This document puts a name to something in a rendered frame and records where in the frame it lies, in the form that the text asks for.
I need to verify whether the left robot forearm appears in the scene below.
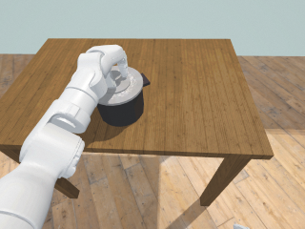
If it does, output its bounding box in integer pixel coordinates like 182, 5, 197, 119
19, 49, 112, 162

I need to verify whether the table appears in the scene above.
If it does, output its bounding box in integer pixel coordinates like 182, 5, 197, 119
0, 38, 275, 207

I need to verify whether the robot left hand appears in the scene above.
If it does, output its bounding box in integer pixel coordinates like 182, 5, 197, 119
86, 45, 128, 89

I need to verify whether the lid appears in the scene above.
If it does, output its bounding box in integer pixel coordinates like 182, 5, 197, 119
98, 66, 144, 106

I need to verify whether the robot left upper arm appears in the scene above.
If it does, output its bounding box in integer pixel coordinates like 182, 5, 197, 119
0, 122, 85, 229

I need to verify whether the knob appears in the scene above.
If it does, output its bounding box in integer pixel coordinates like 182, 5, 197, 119
112, 70, 122, 84

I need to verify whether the pot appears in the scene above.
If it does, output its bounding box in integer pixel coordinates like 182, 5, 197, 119
96, 73, 151, 127

